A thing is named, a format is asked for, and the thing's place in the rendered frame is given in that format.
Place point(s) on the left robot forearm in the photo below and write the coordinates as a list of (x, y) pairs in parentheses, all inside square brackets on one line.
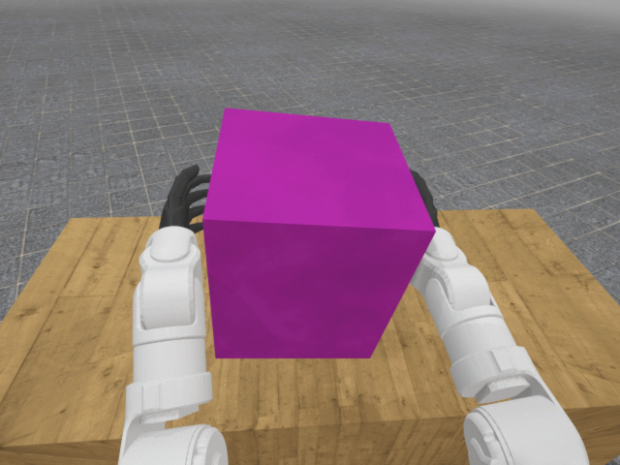
[(170, 378)]

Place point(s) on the robot left upper arm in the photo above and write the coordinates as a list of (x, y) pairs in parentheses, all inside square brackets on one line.
[(199, 444)]

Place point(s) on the robot right hand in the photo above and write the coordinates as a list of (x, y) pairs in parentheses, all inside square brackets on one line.
[(426, 197)]

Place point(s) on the pedestal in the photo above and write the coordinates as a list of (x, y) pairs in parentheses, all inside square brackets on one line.
[(67, 355)]

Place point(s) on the robot left hand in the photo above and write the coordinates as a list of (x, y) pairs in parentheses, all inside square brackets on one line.
[(176, 211)]

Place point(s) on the robot right upper arm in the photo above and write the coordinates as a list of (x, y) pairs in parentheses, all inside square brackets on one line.
[(525, 431)]

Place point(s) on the right robot forearm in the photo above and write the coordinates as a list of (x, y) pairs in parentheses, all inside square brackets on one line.
[(486, 363)]

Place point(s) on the carton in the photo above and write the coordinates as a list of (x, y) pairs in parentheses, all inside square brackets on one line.
[(313, 229)]

